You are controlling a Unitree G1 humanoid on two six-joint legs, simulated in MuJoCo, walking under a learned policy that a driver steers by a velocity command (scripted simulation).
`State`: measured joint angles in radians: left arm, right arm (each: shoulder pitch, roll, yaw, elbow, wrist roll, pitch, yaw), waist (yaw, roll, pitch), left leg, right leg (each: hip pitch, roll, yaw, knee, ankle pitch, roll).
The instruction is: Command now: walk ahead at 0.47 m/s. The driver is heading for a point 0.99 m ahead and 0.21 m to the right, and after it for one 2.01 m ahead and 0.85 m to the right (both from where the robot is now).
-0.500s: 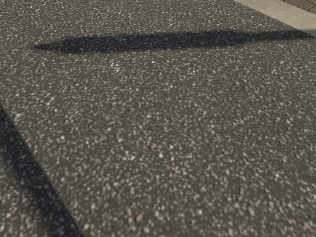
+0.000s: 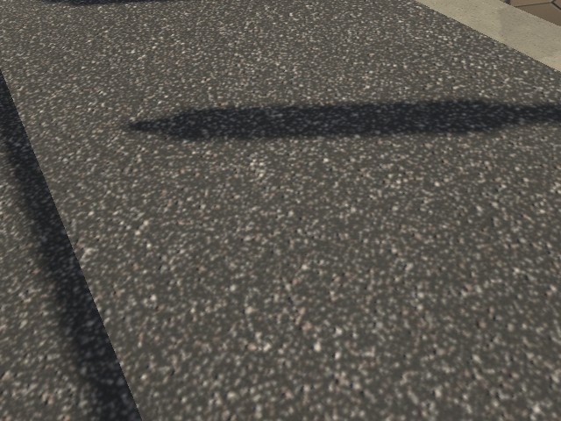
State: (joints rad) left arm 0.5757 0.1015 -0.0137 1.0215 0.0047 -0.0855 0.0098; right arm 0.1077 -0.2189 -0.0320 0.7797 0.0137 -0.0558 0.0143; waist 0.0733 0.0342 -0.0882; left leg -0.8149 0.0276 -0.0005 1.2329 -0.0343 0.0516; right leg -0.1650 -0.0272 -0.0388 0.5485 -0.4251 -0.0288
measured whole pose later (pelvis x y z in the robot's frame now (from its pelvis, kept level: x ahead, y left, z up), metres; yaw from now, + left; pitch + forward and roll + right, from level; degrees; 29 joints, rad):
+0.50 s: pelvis +0.30 +0.03 +0.01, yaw -1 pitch +1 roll +2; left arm 0.12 0.30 0.03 0.78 -0.01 -0.10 0.00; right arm 0.34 -0.23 -0.03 0.90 -0.01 -0.09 0.04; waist -0.04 -0.05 -0.01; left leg -0.14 -0.10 0.06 0.24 -0.14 0.08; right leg -0.72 -0.14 0.05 1.13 -0.19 -0.02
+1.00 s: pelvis +0.59 -0.05 +0.01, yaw -1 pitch +1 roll -1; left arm 0.30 0.26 0.04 0.86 0.01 -0.10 -0.03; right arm 0.21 -0.30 -0.04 0.82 0.01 -0.06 -0.01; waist 0.03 0.04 0.02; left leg -0.60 0.11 -0.04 1.09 -0.24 0.01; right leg -0.22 0.07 -0.06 0.33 -0.14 -0.09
